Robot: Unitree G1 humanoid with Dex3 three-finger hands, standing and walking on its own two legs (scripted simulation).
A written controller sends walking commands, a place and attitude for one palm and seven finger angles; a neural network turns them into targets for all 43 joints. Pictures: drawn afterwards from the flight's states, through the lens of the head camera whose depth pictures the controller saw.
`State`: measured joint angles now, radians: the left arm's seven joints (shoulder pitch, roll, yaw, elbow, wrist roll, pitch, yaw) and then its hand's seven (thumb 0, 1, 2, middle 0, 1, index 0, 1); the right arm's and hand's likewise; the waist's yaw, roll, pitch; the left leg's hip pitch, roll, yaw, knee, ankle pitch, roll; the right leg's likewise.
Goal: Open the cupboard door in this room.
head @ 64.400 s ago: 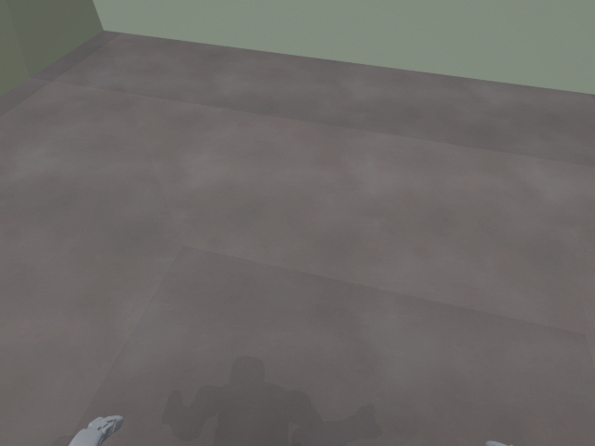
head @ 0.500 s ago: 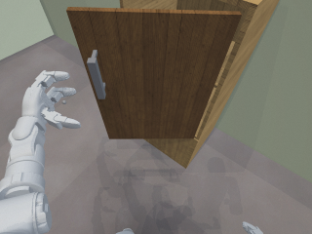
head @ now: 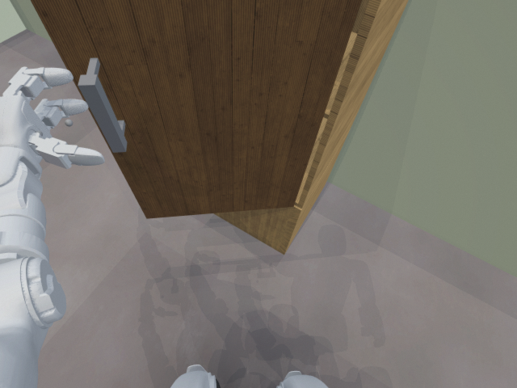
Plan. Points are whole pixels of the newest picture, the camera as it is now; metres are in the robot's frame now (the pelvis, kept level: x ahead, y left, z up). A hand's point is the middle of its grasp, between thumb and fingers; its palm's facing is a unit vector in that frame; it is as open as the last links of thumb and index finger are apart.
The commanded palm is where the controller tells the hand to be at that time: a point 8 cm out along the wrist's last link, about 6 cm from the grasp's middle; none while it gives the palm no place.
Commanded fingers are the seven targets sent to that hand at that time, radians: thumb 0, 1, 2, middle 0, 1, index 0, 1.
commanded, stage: move the hooked fingers beside the handle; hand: left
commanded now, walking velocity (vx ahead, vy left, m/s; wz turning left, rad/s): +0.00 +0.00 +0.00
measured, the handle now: (107, 108) +0.52 +0.20 +0.10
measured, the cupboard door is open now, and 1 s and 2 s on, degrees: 38 38 37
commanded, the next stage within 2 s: slide the fingers in behind the handle in 0.84 s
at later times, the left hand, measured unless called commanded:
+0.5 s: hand (59, 129) +0.48 +0.26 +0.11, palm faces +0.08 -1.00 +0.00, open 14.0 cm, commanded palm +0.45 +0.30 +0.10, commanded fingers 0.00 -0.50 0.30 -0.30 -1.20 -0.30 -1.20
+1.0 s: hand (65, 127) +0.48 +0.25 +0.11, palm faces +0.06 -1.00 +0.00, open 14.0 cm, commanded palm +0.45 +0.29 +0.10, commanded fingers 0.00 -0.50 0.30 -0.30 -1.20 -0.30 -1.20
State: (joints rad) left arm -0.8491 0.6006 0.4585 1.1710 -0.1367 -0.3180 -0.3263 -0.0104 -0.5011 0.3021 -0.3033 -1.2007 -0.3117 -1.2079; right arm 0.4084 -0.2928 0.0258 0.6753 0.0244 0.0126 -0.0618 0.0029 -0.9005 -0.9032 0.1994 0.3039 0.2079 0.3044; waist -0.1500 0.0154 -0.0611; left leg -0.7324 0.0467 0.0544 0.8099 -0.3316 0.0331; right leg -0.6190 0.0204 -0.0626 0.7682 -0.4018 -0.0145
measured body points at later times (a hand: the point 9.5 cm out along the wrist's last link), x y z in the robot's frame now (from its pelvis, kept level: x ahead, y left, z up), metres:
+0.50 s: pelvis +0.01 +0.00 +0.00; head +0.10 +0.02 +0.44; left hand +0.47 +0.31 +0.11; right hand +0.04 -0.28 -0.11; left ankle +0.03 +0.10 -0.70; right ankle -0.02 -0.11 -0.70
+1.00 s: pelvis +0.00 +0.01 +0.00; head +0.08 +0.03 +0.44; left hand +0.47 +0.30 +0.11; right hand +0.01 -0.26 -0.11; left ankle +0.03 +0.10 -0.70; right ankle -0.02 -0.11 -0.70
